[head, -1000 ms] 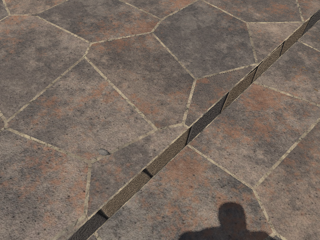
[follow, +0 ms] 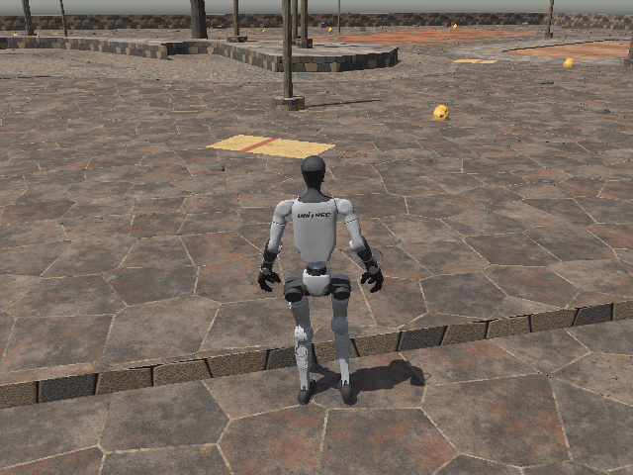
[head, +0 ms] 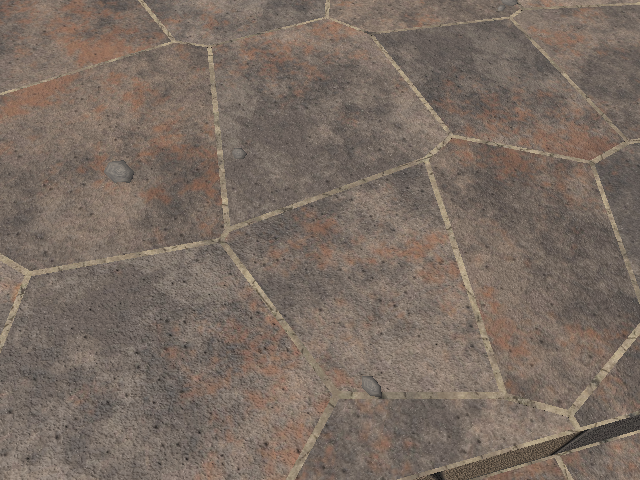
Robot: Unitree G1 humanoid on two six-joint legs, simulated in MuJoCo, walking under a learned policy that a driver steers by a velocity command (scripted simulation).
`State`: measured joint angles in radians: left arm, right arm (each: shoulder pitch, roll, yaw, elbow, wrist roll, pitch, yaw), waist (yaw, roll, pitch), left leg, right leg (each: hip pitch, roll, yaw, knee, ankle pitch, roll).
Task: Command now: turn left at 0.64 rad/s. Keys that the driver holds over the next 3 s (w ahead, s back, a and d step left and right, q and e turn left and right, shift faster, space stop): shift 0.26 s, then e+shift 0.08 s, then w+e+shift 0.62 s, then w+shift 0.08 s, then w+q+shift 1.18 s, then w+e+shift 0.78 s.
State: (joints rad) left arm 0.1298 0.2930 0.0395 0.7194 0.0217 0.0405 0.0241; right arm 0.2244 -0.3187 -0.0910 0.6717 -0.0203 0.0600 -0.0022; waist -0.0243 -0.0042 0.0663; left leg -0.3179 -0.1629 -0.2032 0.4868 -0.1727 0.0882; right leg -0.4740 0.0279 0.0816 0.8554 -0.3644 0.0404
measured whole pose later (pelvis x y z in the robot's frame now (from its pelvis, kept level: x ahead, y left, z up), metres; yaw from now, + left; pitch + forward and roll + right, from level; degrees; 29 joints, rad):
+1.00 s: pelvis +0.25 -0.17 -0.03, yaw -27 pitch +2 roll -1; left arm 0.24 0.31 0.06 0.71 0.03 0.02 -0.03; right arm 0.26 -0.24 -0.01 0.75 -0.05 -0.08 0.01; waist -0.01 0.02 0.02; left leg -0.40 0.08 -0.04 1.66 -0.29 0.01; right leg -0.42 0.15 -0.09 0.73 -0.34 -0.16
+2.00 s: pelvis +1.14 -0.55 +0.11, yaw +9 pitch +3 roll -2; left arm 0.59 0.28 0.04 0.92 0.03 -0.12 0.01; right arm -0.08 -0.31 -0.02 0.54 -0.03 -0.01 0.08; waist 0.09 0.05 0.00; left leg -0.85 0.02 0.12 0.97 -0.07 0.14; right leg 0.19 0.02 -0.26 0.23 -0.45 0.03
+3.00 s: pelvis +2.12 -0.37 +0.11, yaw -1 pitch +3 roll +1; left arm 0.43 0.35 0.08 0.82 -0.01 -0.05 -0.01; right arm 0.04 -0.27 0.02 0.59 -0.06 -0.10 -0.02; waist 0.10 -0.03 0.02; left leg -0.51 0.02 0.00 0.63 -0.18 -0.02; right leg -0.16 0.11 0.17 1.07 -0.45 -0.12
